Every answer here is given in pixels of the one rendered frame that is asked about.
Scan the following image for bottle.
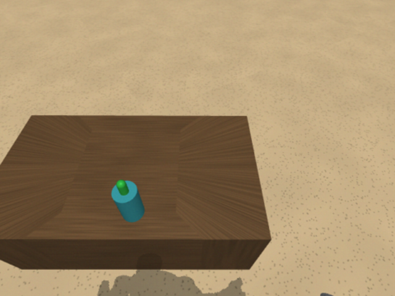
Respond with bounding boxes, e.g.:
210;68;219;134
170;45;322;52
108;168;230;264
111;179;144;222

